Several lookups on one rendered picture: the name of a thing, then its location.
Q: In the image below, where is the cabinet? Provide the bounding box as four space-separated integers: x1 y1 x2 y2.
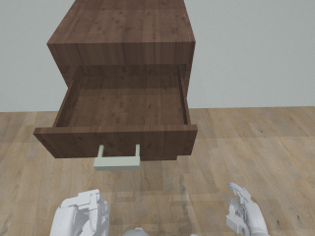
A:
46 0 196 161

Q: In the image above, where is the drawer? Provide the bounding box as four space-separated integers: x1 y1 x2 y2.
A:
33 64 198 158

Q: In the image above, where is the robot left hand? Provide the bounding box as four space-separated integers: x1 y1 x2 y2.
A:
49 189 110 236

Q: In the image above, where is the handle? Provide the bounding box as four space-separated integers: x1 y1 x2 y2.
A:
94 145 141 171

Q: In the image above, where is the robot right hand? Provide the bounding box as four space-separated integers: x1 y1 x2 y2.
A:
226 182 269 236

